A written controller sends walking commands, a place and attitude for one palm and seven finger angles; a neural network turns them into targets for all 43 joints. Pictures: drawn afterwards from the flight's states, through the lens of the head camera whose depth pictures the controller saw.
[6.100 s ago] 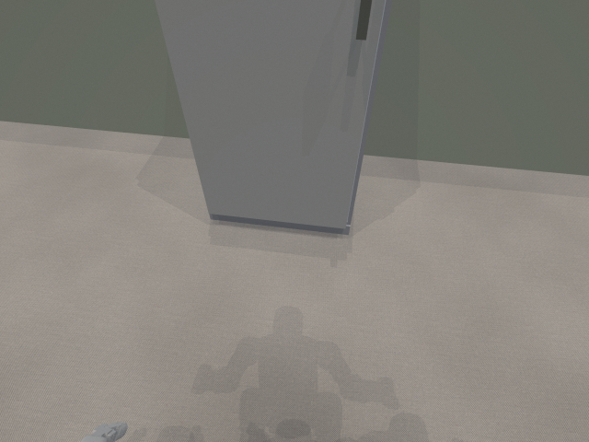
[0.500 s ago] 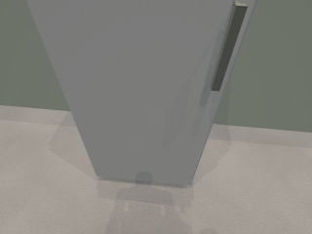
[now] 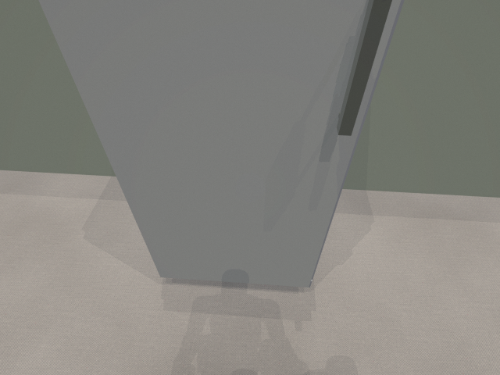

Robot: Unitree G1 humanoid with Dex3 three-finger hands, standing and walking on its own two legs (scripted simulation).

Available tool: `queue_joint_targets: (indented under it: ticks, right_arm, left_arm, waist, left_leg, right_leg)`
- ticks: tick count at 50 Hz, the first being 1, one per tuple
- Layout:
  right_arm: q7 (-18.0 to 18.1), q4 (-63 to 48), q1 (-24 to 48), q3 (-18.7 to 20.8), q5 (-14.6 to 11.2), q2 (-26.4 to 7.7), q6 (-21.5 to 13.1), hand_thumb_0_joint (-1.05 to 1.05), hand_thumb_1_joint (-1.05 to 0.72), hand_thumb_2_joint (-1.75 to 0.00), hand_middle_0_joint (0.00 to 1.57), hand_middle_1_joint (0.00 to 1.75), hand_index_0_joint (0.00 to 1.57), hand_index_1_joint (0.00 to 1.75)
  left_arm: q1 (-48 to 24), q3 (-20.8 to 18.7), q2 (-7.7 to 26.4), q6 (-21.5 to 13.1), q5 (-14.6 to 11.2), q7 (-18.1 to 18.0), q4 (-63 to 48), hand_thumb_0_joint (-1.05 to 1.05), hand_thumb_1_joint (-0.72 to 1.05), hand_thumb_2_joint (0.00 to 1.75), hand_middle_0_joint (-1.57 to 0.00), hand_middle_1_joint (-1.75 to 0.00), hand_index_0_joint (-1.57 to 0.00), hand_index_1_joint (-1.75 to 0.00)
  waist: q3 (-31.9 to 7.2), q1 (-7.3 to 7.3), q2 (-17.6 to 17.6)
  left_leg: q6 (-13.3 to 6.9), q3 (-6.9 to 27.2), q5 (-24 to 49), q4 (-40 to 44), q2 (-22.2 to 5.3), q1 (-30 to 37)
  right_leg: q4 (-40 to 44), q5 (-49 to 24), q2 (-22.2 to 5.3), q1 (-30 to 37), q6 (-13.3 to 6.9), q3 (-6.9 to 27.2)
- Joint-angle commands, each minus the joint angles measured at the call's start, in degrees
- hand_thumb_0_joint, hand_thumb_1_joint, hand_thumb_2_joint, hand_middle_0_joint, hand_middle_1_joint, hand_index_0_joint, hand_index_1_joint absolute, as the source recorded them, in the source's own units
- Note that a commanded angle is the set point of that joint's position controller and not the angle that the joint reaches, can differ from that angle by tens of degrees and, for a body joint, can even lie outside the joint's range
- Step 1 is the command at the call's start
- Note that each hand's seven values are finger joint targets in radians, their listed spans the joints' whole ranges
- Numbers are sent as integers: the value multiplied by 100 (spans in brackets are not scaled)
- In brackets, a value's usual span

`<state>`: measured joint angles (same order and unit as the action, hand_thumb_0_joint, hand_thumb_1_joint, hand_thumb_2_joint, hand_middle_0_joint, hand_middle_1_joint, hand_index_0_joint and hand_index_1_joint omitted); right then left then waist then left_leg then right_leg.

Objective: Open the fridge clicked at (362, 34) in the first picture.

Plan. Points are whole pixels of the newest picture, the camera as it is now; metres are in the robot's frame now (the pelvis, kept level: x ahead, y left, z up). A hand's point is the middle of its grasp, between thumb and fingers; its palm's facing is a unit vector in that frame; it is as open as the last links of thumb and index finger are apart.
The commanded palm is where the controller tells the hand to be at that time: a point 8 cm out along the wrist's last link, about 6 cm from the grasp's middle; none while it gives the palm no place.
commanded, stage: come to a stop and stand still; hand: right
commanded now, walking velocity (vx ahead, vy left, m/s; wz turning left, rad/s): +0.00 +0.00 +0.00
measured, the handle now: (357, 69) +0.57 -0.15 +0.24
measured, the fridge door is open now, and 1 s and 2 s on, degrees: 0 0 0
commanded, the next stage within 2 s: look again from close up in 0.12 s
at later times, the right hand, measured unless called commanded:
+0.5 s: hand out of the picture +0.00 -0.17 -0.18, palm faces +0.06 +0.98 -0.17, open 7.4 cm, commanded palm none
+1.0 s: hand out of the picture +0.00 -0.16 -0.18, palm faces +0.06 +0.99 -0.16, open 7.4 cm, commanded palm none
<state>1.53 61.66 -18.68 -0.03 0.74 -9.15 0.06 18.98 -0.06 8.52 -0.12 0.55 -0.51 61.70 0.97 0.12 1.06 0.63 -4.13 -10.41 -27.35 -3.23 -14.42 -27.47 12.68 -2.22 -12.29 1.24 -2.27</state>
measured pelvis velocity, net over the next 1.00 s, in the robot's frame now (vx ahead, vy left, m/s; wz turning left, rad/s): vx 0.01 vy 0.00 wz -0.01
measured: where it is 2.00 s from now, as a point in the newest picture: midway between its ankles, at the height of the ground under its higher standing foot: outside the picture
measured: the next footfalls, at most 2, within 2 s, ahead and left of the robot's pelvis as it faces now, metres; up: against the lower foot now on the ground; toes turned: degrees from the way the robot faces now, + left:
none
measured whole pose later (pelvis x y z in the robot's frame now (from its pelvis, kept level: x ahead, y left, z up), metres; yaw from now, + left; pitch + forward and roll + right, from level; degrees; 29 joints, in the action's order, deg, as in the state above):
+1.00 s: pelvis +0.01 +0.00 +0.00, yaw +0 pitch -2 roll +0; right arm 1.8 61.9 -18.1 0.8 0.9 -7.4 -0.3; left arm 18.1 -0.1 6.6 -0.5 0.6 -0.9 62.9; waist 2.0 -0.2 0.8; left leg 0.5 -4.5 -11.0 -26.8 -3.1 -14.1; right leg -26.7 13.0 -2.3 -12.0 1.5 -1.9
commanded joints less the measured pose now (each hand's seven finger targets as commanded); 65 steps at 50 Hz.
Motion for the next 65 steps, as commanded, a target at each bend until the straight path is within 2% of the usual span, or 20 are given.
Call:
queue_joint_targets:
  ticks: [1, 2, 6, 8, 12, 16, 19, 24, 30, 34, 46, 50, 60, 64, 65]
  right_arm:
    - [39, -207, -214, 140, 18, -581, -101, 0, -90, -90, 20, 30, 20, 30]
    - [36, -215, -211, 148, 15, -575, -94, 0, -90, -90, 20, 30, 20, 30]
    - [37, -182, -299, 161, 24, -502, -97, 0, -90, -90, 20, 30, 20, 30]
    - [37, -184, -298, 162, 20, -470, -95, 0, -90, -90, 20, 30, 20, 30]
    - [44, -163, -356, 163, 29, -393, -95, 0, -90, -90, 20, 30, 20, 30]
    - [52, -144, -382, 156, 28, -360, -115, 0, -90, -90, 20, 30, 20, 30]
    - [53, -142, -376, 166, 26, -328, -112, 0, -90, -90, 20, 30, 20, 30]
    - [55, -121, -367, 162, 27, -330, -108, 0, -90, -90, 20, 30, 20, 30]
    - [60, -129, -353, 168, 36, -347, -117, 0, -90, -90, 20, 30, 20, 30]
    - [48, -130, -346, 179, 26, -352, -109, 0, -90, -90, 20, 30, 20, 30]
    - [50, -137, -314, 193, 29, -340, -119, 0, -90, -90, 20, 30, 20, 30]
    - [53, -128, -341, 188, 31, -328, -122, 0, -90, -90, 20, 30, 20, 30]
    - [53, -108, -346, 185, 32, -325, -128, 0, -90, -90, 20, 30, 20, 30]
    - [46, -105, -328, 195, 27, -342, -117, 0, -90, -90, 20, 30, 20, 30]
    - [50, -106, -372, 187, 30, -333, -125, 0, -90, -90, 20, 30, 20, 30]
  left_arm:
    - [315, -112, 481, -71, 23, -62, -145, 0, 90, 90, -20, -30, -20, -30]
    - [323, -107, 478, -76, 26, -64, -132, 0, 90, 90, -20, -30, -20, -30]
    - [326, -120, 437, -84, 26, -70, -136, 0, 90, 90, -20, -30, -20, -30]
    - [334, -121, 421, -87, 28, -74, -116, 0, 90, 90, -20, -30, -20, -30]
    - [309, -126, 408, -113, 24, -82, -116, 0, 90, 90, -20, -30, -20, -30]
    - [305, -124, 386, -126, 11, -89, -105, 0, 90, 90, -20, -30, -20, -30]
    - [313, -123, 343, -117, 17, -92, -94, 0, 90, 90, -20, -30, -20, -30]
    - [273, -113, 344, -116, 17, -93, -76, 0, 90, 90, -20, -30, -20, -30]
    - [276, -106, 328, -104, 14, -91, -69, 0, 90, 90, -20, -30, -20, -30]
    - [278, -101, 320, -95, 28, -87, -64, 0, 90, 90, -20, -30, -20, -30]
    - [294, -92, 309, -108, 28, -92, -35, 0, 90, 90, -20, -30, -20, -30]
    - [288, -96, 284, -106, 24, -97, -24, 0, 90, 90, -20, -30, -20, -30]
    - [310, -95, 245, -100, 27, -98, 32, 0, 90, 90, -20, -30, -20, -30]
    - [318, -89, 231, -87, 36, -93, 40, 0, 90, 90, -20, -30, -20, -30]
    - [316, -93, 229, -91, 31, -96, 41, 0, 90, 90, -20, -30, -20, -30]
  waist:
    - [491, 3, -50]
    - [501, -3, -157]
    - [464, -31, -86]
    - [436, -30, -162]
    - [413, -64, -292]
    - [354, -68, -193]
    - [387, -58, -114]
    - [445, -63, -199]
    - [436, -51, -40]
    - [463, -54, -61]
    - [366, -59, -154]
    - [387, -70, -56]
    - [417, -64, -13]
    - [496, -63, -78]
    - [420, -66, -40]
  left_leg:
    - [-182, 592, -1172, 874, -388, -120]
    - [-179, 566, -1161, 841, -376, -91]
    - [-169, 534, -1065, 808, -369, -22]
    - [-170, 516, -1030, 766, -353, -11]
    - [-156, 423, -667, 625, -321, 142]
    - [-155, 416, -409, 602, -333, 227]
    - [-161, 419, -504, 629, -342, 163]
    - [-155, 406, -444, 616, -335, 155]
    - [-162, 432, -468, 696, -352, 162]
    - [-172, 449, -671, 733, -369, 65]
    - [-178, 428, -453, 687, -341, 197]
    - [-184, 421, -449, 708, -341, 193]
    - [-189, 423, -452, 743, -352, 160]
    - [-188, 445, -698, 790, -362, 85]
    - [-192, 445, -581, 782, -354, 129]
  right_leg:
    - [677, 609, -211, -577, -139, 316]
    - [716, 680, -220, -639, -138, 354]
    - [719, 670, -225, -691, -153, 374]
    - [751, 719, -241, -709, -155, 409]
    - [869, 714, -306, -786, -175, 500]
    - [796, 389, -305, -697, -169, 455]
    - [806, 430, -296, -656, -172, 436]
    - [841, 412, -296, -630, -169, 444]
    - [777, 280, -277, -540, -160, 386]
    - [753, 355, -238, -546, -151, 343]
    - [741, 171, -276, -508, -145, 347]
    - [732, 134, -278, -473, -148, 343]
    - [683, 43, -259, -416, -138, 302]
    - [686, 219, -225, -485, -128, 265]
    - [669, 113, -247, -413, -137, 278]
